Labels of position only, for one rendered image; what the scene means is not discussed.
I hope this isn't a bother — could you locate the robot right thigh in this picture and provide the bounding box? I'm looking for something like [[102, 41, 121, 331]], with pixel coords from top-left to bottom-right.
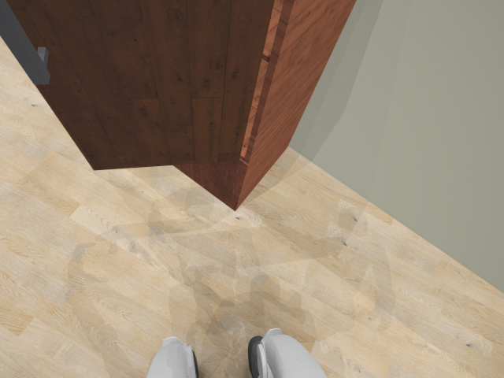
[[257, 335, 327, 378]]

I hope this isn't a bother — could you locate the robot left shin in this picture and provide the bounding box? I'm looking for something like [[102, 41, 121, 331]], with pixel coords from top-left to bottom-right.
[[162, 337, 184, 347]]

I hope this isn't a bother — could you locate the cupboard door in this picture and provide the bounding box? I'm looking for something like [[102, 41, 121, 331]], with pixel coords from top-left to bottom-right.
[[6, 0, 275, 170]]

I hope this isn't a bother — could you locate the handle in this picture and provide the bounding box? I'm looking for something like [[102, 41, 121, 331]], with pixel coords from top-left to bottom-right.
[[0, 0, 50, 85]]

